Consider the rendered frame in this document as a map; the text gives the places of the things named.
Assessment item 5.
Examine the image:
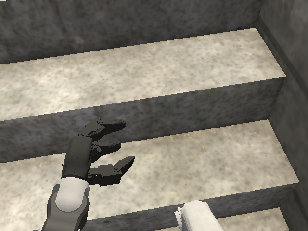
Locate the robot right thigh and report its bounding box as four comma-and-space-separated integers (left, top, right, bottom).
174, 200, 224, 231

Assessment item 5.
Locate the left robot hand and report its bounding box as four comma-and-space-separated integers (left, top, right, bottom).
61, 117, 135, 187

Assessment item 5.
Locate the left robot forearm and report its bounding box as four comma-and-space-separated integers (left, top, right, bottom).
38, 177, 90, 231

